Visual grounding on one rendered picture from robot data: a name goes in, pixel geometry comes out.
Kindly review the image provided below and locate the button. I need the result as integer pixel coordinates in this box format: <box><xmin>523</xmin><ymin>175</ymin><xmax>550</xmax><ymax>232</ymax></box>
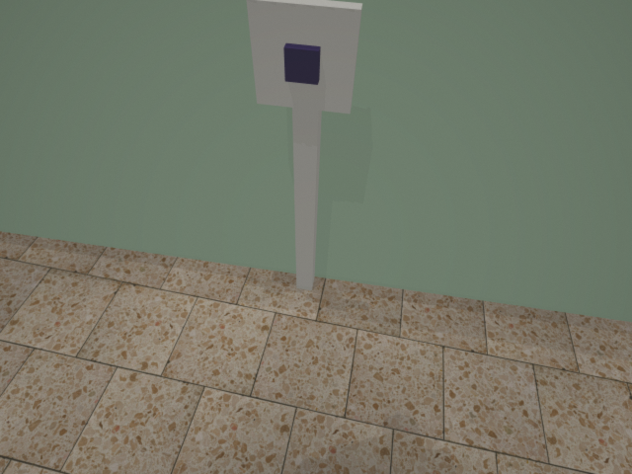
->
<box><xmin>283</xmin><ymin>43</ymin><xmax>320</xmax><ymax>85</ymax></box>

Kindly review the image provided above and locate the panel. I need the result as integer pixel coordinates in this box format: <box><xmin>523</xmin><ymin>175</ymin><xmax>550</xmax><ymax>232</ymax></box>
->
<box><xmin>247</xmin><ymin>0</ymin><xmax>362</xmax><ymax>290</ymax></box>

